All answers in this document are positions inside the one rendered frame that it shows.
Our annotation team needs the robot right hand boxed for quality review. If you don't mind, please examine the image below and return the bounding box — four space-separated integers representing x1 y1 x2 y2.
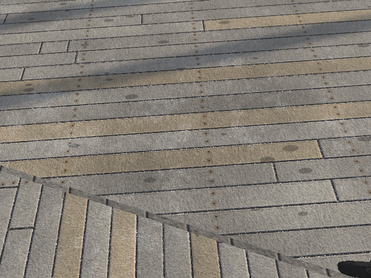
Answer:
337 260 371 278

